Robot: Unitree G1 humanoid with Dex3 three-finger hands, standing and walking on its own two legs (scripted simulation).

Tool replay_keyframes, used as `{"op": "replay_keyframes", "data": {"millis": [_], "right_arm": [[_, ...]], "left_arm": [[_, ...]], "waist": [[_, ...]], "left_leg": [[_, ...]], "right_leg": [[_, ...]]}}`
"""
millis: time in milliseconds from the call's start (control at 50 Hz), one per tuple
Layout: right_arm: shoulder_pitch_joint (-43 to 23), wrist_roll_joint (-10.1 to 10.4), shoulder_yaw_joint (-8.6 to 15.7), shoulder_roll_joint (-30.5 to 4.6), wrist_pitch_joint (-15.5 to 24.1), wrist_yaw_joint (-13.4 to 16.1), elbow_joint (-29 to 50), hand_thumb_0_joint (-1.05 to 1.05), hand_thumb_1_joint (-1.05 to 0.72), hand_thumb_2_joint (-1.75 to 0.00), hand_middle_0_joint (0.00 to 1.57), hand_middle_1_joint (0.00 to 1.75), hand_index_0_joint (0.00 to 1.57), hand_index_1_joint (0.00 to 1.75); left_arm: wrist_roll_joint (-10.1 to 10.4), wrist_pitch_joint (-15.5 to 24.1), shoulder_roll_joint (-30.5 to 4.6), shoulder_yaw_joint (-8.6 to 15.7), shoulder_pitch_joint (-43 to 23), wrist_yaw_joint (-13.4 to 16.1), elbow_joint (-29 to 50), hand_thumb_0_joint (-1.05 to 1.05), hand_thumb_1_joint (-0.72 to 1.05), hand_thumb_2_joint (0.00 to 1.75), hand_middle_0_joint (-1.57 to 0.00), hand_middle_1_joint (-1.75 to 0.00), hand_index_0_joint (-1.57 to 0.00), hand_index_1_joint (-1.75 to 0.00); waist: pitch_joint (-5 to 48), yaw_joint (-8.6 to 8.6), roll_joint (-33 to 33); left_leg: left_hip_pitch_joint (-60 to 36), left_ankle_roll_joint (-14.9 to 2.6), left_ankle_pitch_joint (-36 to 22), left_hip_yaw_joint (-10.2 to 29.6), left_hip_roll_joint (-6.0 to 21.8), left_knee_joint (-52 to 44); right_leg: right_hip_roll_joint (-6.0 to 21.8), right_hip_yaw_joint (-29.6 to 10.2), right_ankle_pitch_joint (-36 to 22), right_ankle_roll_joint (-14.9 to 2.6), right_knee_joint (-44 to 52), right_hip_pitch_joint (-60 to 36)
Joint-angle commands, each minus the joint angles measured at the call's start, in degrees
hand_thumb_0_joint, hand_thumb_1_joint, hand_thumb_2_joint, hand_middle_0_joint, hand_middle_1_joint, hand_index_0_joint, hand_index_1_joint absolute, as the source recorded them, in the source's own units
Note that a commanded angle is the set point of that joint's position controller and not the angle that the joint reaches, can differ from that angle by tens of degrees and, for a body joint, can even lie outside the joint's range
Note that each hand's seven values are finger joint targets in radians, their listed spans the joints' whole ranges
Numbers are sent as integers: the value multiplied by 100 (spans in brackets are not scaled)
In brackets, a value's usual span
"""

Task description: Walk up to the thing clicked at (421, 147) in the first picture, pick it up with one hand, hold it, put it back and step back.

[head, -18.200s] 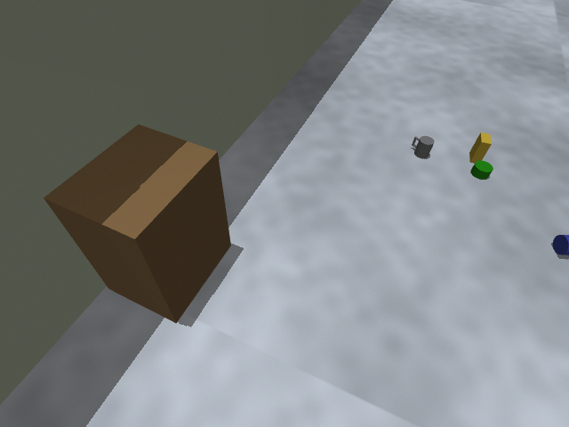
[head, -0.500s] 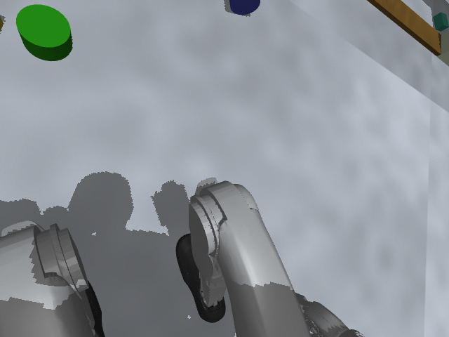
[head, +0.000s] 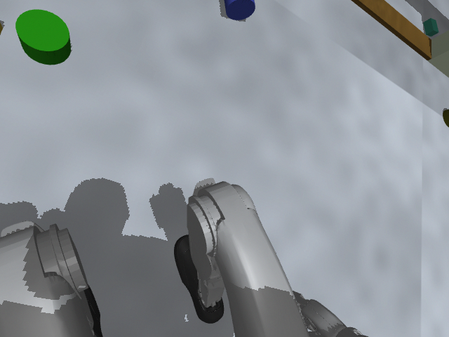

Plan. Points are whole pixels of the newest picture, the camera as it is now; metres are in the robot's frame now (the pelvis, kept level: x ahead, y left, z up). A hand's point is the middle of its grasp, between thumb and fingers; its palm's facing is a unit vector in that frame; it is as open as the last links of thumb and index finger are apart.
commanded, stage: close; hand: left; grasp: from above
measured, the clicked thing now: out of the picture +0.41 +0.34 -0.25
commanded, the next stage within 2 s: settle in 0.64 s
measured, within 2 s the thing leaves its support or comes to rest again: leaves its support in 1.14 s
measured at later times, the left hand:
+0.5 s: hand out of the picture +0.41 +0.33 -0.22, palm faces -0.43 -0.15 -0.89, open 11.0 cm
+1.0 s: hand out of the picture +0.41 +0.33 -0.21, palm faces -0.42 -0.15 -0.89, open 10.5 cm
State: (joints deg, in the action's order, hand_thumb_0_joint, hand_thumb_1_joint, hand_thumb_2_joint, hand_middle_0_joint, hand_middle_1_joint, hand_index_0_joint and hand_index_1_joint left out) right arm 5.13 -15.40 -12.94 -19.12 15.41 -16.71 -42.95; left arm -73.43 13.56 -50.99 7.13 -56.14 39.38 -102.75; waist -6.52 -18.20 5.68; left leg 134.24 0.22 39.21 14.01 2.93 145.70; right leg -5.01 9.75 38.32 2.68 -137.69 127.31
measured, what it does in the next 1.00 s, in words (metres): stands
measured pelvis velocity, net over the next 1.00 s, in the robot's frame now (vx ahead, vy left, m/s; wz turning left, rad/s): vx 0.00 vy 0.00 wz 0.01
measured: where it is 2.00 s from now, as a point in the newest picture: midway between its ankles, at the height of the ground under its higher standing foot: (150, 317)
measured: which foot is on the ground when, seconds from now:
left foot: down 0.00-1.00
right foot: down 0.00-1.00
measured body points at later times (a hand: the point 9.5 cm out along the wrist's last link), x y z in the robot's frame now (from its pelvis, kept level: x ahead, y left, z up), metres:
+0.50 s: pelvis +0.00 +0.00 +0.00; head +0.25 +0.10 +0.36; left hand +0.43 +0.33 -0.17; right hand +0.06 -0.26 -0.07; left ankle +0.07 +0.13 -0.27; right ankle +0.11 -0.11 -0.27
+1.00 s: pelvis +0.00 +0.00 +0.00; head +0.25 +0.11 +0.36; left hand +0.43 +0.33 -0.16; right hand +0.07 -0.26 -0.07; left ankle +0.07 +0.13 -0.27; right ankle +0.11 -0.11 -0.27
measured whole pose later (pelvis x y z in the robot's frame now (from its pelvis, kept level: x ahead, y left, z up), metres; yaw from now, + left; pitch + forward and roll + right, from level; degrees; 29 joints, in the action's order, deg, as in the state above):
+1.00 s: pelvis +0.00 +0.00 +0.00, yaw +0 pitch +27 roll -12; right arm 6.3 -14.4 -11.6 -19.2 14.2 -15.6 -42.0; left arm -72.7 13.2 -49.7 7.4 -55.3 36.7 -98.4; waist -5.6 -17.1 4.7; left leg 134.7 0.3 39.2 13.4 2.8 145.0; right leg -4.8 9.3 38.5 2.5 -137.4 128.0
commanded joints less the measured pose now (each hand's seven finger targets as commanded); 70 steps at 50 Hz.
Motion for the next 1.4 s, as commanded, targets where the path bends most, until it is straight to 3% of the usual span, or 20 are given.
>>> {"op": "replay_keyframes", "data": {"millis": [0, 200, 280, 340, 440, 500, 520, 600, 660, 700, 780, 820, 860, 900, 1020, 1060, 1120, 1260, 1320, 1380], "right_arm": [[947, 18, 497, -1708, 66, 53, 34, 0, -89, -90, 20, 30, 20, 30], [1152, 93, 589, -1793, 70, 83, 50, 0, -89, -90, 20, 30, 20, 30], [1053, 98, 552, -1749, 98, 68, 69, 0, -89, -90, 20, 30, 20, 30], [1163, 104, 589, -1799, 63, 96, 14, 0, -89, -90, 20, 30, 20, 30], [1171, 75, 580, -1739, 48, 74, 45, 0, -89, -90, 20, 30, 20, 30], [1093, 117, 585, -1734, 28, 122, 74, 0, -89, -90, 20, 30, 20, 30], [1088, 117, 616, -1748, 4, 151, 71, 0, -89, -90, 20, 30, 20, 30], [1100, 126, 624, -1722, -18, 155, 81, 0, -89, -90, 20, 30, 20, 30], [1126, 92, 628, -1778, -30, 157, 93, 0, -89, -90, 20, 30, 20, 30], [1084, 115, 623, -1744, -31, 157, 101, 0, -89, -90, 20, 30, 20, 30], [1112, 105, 606, -1725, -67, 177, 151, 0, -91, -90, 20, 30, 20, 30], [1159, 103, 630, -1741, -86, 193, 106, 0, -91, -90, 20, 30, 20, 30], [1112, 117, 607, -1663, -87, 190, 127, 0, -91, -90, 20, 30, 20, 30], [1141, 125, 652, -1696, -79, 181, 159, 0, -91, -90, 20, 30, 20, 30], [1120, 213, 846, -1586, -125, 147, 72, 0, -92, -90, 20, 30, 20, 30], [1197, 246, 932, -1504, -142, 105, 59, 0, -91, -90, 20, 30, 20, 30], [1111, 428, 1123, -1425, -276, 121, 93, 0, -92, -91, 20, 30, 20, 30], [1291, 745, 1394, -1226, -672, 260, -50, 0, -92, -90, 20, 30, 20, 30], [1328, 796, 1425, -1197, -798, 361, -3, 0, -92, -91, 20, 30, 20, 30], [1331, 835, 1449, -1103, -900, 458, 41, 0, -92, -91, 20, 30, 20, 30]], "left_arm": [[107, -28, -1137, -45, -1403, 207, 665, 0, -1, 79, -41, -91, -44, -88], [136, -40, -1351, 125, -1412, 168, 732, 0, 10, 75, -51, -85, -53, -82], [190, -34, -1088, -106, -1457, 115, 732, 0, 12, 74, -52, -85, -54, -82], [163, -20, -1425, 162, -1301, 135, 731, 0, 15, 75, -54, -84, -56, -82], [190, -11, -1218, 35, -1397, 67, 700, 0, 20, 75, -58, -84, -60, -82], [239, 25, -1158, -26, -1293, 59, 772, 0, 24, 76, -62, -83, -64, -81], [239, 24, -1296, 92, -1250, 74, 765, 0, 26, 76, -63, -85, -65, -82], [172, 29, -1114, -68, -1338, 40, 849, 0, 31, 76, -67, -82, -69, -79], [151, 5, -1225, 54, -1196, 35, 709, 0, 33, 78, -69, -81, -70, -79], [105, 6, -1156, -40, -1248, 11, 696, 0, 36, 78, -72, -81, -74, -79], [71, -24, -1167, -55, -1285, 0, 711, 0, 27, 85, -69, -89, -71, -87], [131, -50, -1277, 76, -1195, 6, 700, 0, 25, 84, -67, -89, -69, -87], [150, -50, -1108, -75, -1363, -16, 883, 0, 24, 85, -67, -89, -69, -87], [109, -54, -1200, -18, -1413, -36, 1066, 0, 25, 86, -68, -89, -70, -87], [224, -148, -1202, 281, -1218, -92, 1949, 0, 30, 87, -71, -92, -73, -90], [226, -235, -1068, 225, -1192, -201, 2332, 0, 33, 88, -73, -93, -75, -91], [482, -430, -882, 354, -722, -300, 3098, 0, 34, 87, -74, -92, -76, -90], [684, -880, -215, -155, -887, -883, 3683, 0, 40, 92, -82, -88, -83, -87], [755, -898, -224, -159, -897, -1185, 3705, 0, 45, 95, -87, -89, -87, -89], [781, -845, 7, -357, -858, -1514, 3664, 0, 51, 99, -91, -93, -92, -93]], "waist": [[3059, -344, -2060], [3251, -294, -2031], [3233, -319, -2056], [3352, -220, -1951], [3278, -320, -1911], [3344, -210, -2022], [3378, -198, -1951], [3280, -209, -1995], [3204, -228, -1944], [3202, -220, -2006], [3238, -247, -1989], [3372, -182, -2037], [3435, -184, -2132], [3489, -156, -2168], [4070, 156, -2719], [4276, 170, -2998], [4937, 540, -3237], [5051, 520, -2757], [4961, 575, -2459], [4868, 546, -2124]], "left_leg": [[-2323, -117, -297, -495, 19, -1488], [-2350, -142, -456, -529, 10, -1464], [-2369, -138, -479, -547, -1, -1434], [-2323, -158, -579, -588, 2, -1396], [-2245, -170, -609, -581, -13, -1331], [-2296, -155, -537, -590, -9, -1439], [-2299, -152, -517, -578, 13, -1425], [-2251, -148, -394, -576, -18, -1467], [-2308, -141, -407, -545, -4, -1499], [-2330, -126, -417, -543, -11, -1506], [-2335, -141, -495, -589, -17, -1461], [-2339, -144, -592, -616, -11, -1462], [-2425, -135, -580, -612, -27, -1480], [-2452, -128, -544, -595, -31, -1492], [-2796, -66, -826, -691, -48, -1578], [-3061, -41, -927, -727, -50, -1648], [-3386, -16, -1225, -825, -69, -1847], [-3408, -106, -1352, -928, -94, -2055], [-3264, -149, -1131, -944, -153, -2218], [-3226, -177, -1069, -973, -175, -2303]], "right_leg": [[-141, 553, -720, -372, 1379, -1505], [-159, 504, -841, -372, 1420, -1620], [-140, 518, -878, -360, 1431, -1578], [-153, 479, -964, -343, 1461, -1724], [-129, 481, -1005, -338, 1412, -1679], [-164, 422, -885, -363, 1505, -1758], [-179, 401, -871, -365, 1496, -1797], [-146, 464, -729, -381, 1460, -1584], [-153, 501, -767, -379, 1429, -1573], [-135, 492, -777, -391, 1353, -1484], [-154, 458, -866, -382, 1398, -1550], [-168, 392, -946, -377, 1463, -1718], [-143, 442, -960, -378, 1410, -1641], [-128, 455, -890, -390, 1400, -1574], [-103, 415, -1117, -455, 1341, -1579], [-84, 387, -1231, -460, 1299, -1594], [-39, 312, -1483, -495, 1374, -1749], [2, 107, -1651, -496, 1639, -1692], [38, 45, -1394, -502, 1831, -1807], [33, -17, -1302, -501, 1987, -1965]]}}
